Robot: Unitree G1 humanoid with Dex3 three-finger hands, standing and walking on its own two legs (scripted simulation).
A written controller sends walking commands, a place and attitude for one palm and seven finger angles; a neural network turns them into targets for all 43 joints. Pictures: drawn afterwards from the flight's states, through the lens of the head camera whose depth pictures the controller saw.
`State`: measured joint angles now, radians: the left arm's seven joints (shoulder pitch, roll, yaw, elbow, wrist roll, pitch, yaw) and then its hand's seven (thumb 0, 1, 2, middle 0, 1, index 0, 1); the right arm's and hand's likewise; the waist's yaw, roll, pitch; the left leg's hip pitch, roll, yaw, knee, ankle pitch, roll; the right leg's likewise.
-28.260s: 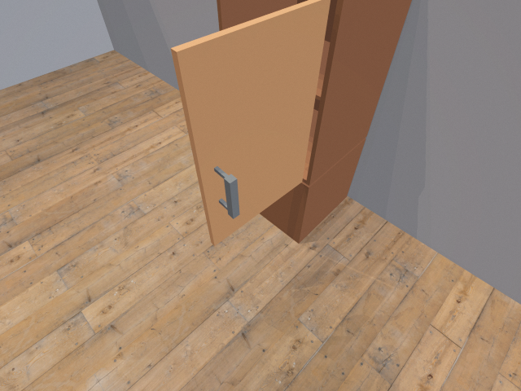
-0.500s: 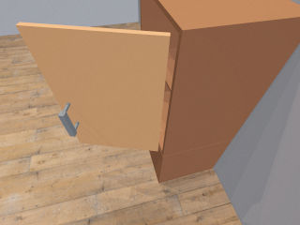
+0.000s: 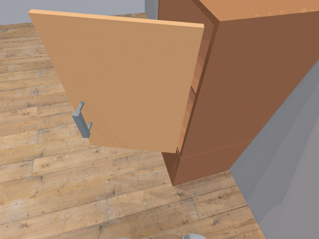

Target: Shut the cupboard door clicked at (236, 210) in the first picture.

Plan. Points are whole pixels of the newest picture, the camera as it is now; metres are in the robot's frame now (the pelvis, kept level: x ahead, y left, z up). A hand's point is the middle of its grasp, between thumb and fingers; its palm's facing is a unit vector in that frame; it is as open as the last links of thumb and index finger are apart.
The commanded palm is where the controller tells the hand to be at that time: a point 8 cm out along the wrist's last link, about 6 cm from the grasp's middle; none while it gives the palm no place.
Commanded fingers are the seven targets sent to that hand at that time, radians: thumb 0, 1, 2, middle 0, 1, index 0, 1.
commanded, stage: shuffle to correct the standing spot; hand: left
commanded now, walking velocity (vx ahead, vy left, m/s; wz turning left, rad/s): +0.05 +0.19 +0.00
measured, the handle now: (83, 120) +0.48 +0.31 -0.09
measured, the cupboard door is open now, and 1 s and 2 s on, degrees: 69 69 69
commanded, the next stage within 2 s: come to a stop and stand still in 0.30 s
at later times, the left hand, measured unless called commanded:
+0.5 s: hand out of the picture +0.02 +0.32 -0.17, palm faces +0.09 -0.96 -0.26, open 7.4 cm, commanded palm none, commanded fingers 0.00 0.90 0.90 -0.20 -0.30 -0.20 -0.30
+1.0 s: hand out of the picture +0.06 +0.26 -0.16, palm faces -0.02 -0.97 -0.24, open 7.3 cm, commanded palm none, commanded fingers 0.00 0.90 0.90 -0.20 -0.30 -0.20 -0.30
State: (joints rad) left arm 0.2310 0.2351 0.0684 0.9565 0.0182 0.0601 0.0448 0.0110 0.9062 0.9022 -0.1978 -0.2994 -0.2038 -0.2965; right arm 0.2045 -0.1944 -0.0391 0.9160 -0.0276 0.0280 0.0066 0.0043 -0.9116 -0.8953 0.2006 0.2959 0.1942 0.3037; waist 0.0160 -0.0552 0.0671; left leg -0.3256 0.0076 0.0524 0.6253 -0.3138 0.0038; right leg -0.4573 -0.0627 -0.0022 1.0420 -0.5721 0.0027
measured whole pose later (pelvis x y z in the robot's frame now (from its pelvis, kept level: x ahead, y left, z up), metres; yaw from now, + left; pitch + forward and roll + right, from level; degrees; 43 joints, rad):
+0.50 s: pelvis +0.01 +0.10 +0.01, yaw +1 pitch +1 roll +1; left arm 0.27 0.25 0.08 1.00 0.03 0.05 0.03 0.01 0.91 0.90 -0.20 -0.30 -0.20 -0.30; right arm 0.23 -0.15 -0.02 0.96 -0.02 0.01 0.00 0.00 -0.91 -0.90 0.20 0.30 0.19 0.30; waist 0.03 -0.09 0.05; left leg -0.31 0.00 0.07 0.56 -0.28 0.01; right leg -0.45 -0.08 0.01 1.01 -0.51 0.00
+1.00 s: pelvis +0.00 +0.08 +0.01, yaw +0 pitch -1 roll +0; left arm 0.25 0.16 0.01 1.02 0.01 -0.01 0.04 0.01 0.93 0.90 -0.20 -0.30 -0.20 -0.30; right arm 0.32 -0.17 -0.02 1.04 -0.02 0.00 -0.01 0.01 -0.91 -0.90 0.20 0.30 0.19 0.30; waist -0.05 0.04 0.02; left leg -0.29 0.05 0.03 0.60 -0.28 -0.03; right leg -0.22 0.03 -0.05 0.58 -0.35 -0.05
